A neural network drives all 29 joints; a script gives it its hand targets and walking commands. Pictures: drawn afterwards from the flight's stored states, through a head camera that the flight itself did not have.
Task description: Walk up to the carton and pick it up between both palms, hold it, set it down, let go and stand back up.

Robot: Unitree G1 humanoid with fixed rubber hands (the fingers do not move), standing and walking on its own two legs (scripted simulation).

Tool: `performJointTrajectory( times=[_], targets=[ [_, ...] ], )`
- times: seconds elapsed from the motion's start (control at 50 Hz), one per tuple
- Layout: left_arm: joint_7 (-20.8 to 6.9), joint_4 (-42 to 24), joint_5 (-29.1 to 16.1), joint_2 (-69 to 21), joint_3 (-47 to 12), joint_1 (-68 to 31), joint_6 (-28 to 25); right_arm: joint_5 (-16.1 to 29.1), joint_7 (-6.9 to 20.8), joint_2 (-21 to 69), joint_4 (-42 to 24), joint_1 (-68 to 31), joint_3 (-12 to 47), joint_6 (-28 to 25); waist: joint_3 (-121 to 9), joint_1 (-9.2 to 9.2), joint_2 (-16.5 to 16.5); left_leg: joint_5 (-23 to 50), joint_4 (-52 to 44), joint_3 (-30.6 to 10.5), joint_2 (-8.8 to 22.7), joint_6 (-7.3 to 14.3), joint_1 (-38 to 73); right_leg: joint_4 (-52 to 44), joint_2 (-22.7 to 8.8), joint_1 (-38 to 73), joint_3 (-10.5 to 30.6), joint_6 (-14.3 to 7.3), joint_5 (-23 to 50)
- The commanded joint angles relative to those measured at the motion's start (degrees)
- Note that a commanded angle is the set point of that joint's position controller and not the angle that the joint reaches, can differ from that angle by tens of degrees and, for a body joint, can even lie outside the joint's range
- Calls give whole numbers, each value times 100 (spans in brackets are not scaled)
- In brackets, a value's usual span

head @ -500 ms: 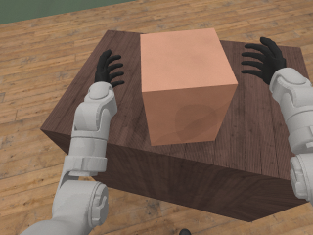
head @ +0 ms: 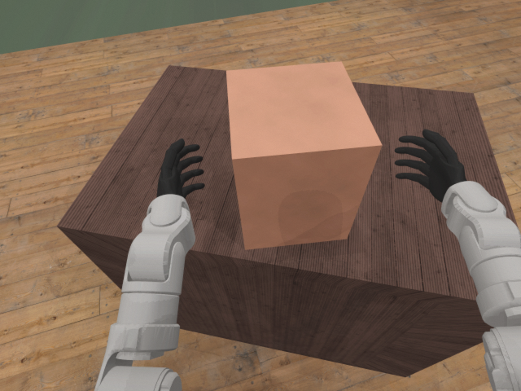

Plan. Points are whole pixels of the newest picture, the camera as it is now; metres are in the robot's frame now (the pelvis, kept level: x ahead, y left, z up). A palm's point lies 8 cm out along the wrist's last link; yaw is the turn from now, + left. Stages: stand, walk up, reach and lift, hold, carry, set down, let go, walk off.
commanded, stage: set down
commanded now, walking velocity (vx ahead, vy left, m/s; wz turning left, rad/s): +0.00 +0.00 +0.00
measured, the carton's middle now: (290, 160) +0.48 -0.02 +0.05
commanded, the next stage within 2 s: none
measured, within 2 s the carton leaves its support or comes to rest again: neither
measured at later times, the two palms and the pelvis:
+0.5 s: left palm (180, 241) +0.30 +0.15 +0.07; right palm (460, 243) +0.31 -0.26 +0.05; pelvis +0.01 +0.00 +0.00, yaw -1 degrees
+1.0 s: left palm (176, 280) +0.26 +0.16 +0.02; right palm (453, 289) +0.26 -0.25 +0.01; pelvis +0.02 +0.01 +0.00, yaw -2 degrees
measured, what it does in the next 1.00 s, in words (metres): stands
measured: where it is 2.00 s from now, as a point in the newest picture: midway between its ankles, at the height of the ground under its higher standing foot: outside the picture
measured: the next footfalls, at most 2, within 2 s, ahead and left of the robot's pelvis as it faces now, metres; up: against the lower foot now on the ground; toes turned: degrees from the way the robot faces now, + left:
none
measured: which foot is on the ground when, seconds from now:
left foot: down 0.00-1.00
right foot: down 0.00-1.00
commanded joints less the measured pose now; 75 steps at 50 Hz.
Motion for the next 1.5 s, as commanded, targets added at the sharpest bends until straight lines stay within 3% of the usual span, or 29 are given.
performJointTrajectory(
  times=[0.0,0.02,0.04,0.12,0.14,0.18,0.2,0.24,0.28,0.3,0.36,0.46,0.48,0.52,0.62,0.72,0.82,0.84,0.9,0.92,1.0,1.06,1.1,1.18,1.26,1.3,1.32,1.42,1.48],
  targets=[
    [78,-1424,92,184,-200,-1444,-411,9,38,-1258,-1283,-1734,-611,-489,-2735,-78,-348,625,-270,196,-507,317,197,-109,53,1998,142,267,920],
    [116,-1470,80,181,-273,-1647,-403,-5,60,-1271,-1265,-1864,-645,-480,-2672,-74,-269,523,-265,195,-494,305,223,-147,44,1814,136,245,730],
    [106,-1121,118,106,-235,-1346,-374,-39,70,-1170,-1149,-1561,-518,-442,-2363,-57,-512,331,-291,224,-497,371,200,-218,26,1785,202,256,542],
    [68,-1216,170,-145,-335,-758,-506,2,164,-1211,-1059,-945,-538,-546,-2219,-61,-449,430,-366,191,-457,365,396,-264,58,1745,194,166,467],
    [85,-1298,201,-164,-275,-751,-577,39,192,-1165,-1203,-894,-465,-600,-2181,48,-438,470,-370,219,-457,358,383,-309,19,1781,251,167,364],
    [84,-1202,277,-187,-249,-412,-707,52,189,-1053,-1302,-578,-387,-708,-1985,88,-628,482,-384,227,-472,421,367,-330,-14,1902,332,222,444],
    [47,-1221,323,-326,-337,-14,-798,72,200,-1029,-1268,-159,-382,-794,-1989,-5,-645,645,-394,195,-463,420,511,-313,15,1997,299,215,733],
    [15,-1293,413,-267,-287,-145,-917,-2,185,-1113,-1379,-354,-526,-894,-1938,-55,-675,595,-430,224,-483,430,479,-332,16,1982,301,208,842],
    [8,-1126,433,-312,-216,138,-1106,-6,177,-1001,-1636,-71,-405,-1026,-1830,87,-875,435,-448,242,-494,478,199,-360,-82,2144,513,278,559],
    [8,-1111,486,-427,-274,440,-1194,-33,173,-935,-1631,220,-439,-1082,-1619,62,-914,468,-488,230,-491,484,239,-425,-74,2127,518,268,480],
    [68,-1244,511,-461,-394,385,-1404,-109,187,-896,-1814,322,-559,-1236,-1534,39,-786,365,-485,248,-470,479,364,-490,-71,1865,486,195,164],
    [131,-1444,476,-552,-651,799,-1705,-109,228,-883,-1950,867,-635,-1408,-1458,-62,-669,389,-453,239,-437,450,630,-467,-55,1660,411,113,395],
    [199,-1544,427,-588,-757,494,-1772,-104,291,-1071,-1924,598,-783,-1430,-1529,-71,-483,190,-494,190,-385,390,605,-452,-46,1395,362,70,24],
    [204,-1083,490,-692,-727,833,-1757,-130,344,-923,-1680,957,-628,-1384,-1218,-2,-620,-3,-513,236,-378,441,611,-603,-106,1324,473,68,-468],
    [160,-1147,513,-608,-689,1400,-1943,-68,285,-820,-1913,1504,-530,-1528,-1293,29,-782,184,-473,260,-421,484,505,-532,-168,1710,593,130,-75],
    [129,-1306,635,-660,-725,1876,-2109,-10,270,-812,-1968,2025,-474,-1661,-1108,52,-679,507,-507,245,-436,405,757,-487,-86,1713,480,91,578],
    [13,-844,650,-565,-654,2210,-2223,-176,191,-629,-1900,2356,-390,-1718,-820,35,-834,195,-478,317,-490,402,528,-572,-179,1760,650,154,331],
    [28,-1097,640,-501,-609,2174,-2314,-130,191,-647,-2191,2338,-433,-1762,-932,167,-734,236,-506,329,-483,385,451,-566,-194,1847,673,162,202],
    [-53,-907,546,-381,-711,2346,-2375,-252,118,-544,-2260,2593,-455,-1722,-701,52,-848,148,-526,355,-516,368,386,-624,-214,1836,681,204,204],
    [4,-1252,499,-397,-790,2353,-2472,-197,151,-661,-2422,2621,-569,-1761,-863,84,-712,238,-559,327,-457,334,504,-564,-163,1777,568,168,197],
    [-84,-813,503,-308,-830,2671,-2511,-385,145,-535,-2029,3063,-558,-1717,-705,-63,-626,190,-515,355,-494,293,707,-616,-141,1590,454,149,254],
    [-145,-909,467,-160,-789,2793,-2559,-415,152,-508,-2027,3228,-575,-1699,-703,-7,-470,234,-526,352,-493,235,766,-598,-115,1613,375,111,332],
    [-202,-638,411,-10,-755,2787,-2528,-541,111,-379,-2062,3253,-572,-1640,-589,5,-544,29,-555,376,-504,265,654,-648,-165,1564,433,152,69],
    [-84,-924,296,60,-907,2719,-2670,-567,189,-382,-2314,3211,-719,-1688,-664,70,-305,58,-560,345,-447,209,606,-585,-97,1409,262,85,-85],
    [-208,-292,446,-5,-820,3362,-2581,-678,192,-390,-1771,3736,-640,-1671,-423,53,-299,573,-550,355,-456,131,896,-599,11,1504,137,39,497],
    [-246,-527,474,14,-762,3471,-2597,-579,216,-513,-1841,3775,-616,-1710,-614,101,-274,943,-546,328,-457,74,1051,-577,74,1695,57,25,943],
    [-348,-55,499,27,-750,3715,-2567,-636,168,-340,-1610,4081,-475,-1699,-450,14,-438,1090,-477,345,-491,114,1067,-619,42,1785,148,58,1243],
    [-434,-150,626,79,-639,3809,-2648,-703,200,-291,-1415,4313,-457,-1696,-222,36,-214,1210,-540,284,-456,47,1074,-679,51,1739,121,-23,1144],
    [-514,-21,657,301,-532,3791,-2812,-817,101,-146,-1379,4364,-368,-1752,-213,18,-294,1107,-483,318,-491,126,893,-633,-33,1889,210,35,1365]
  ],
)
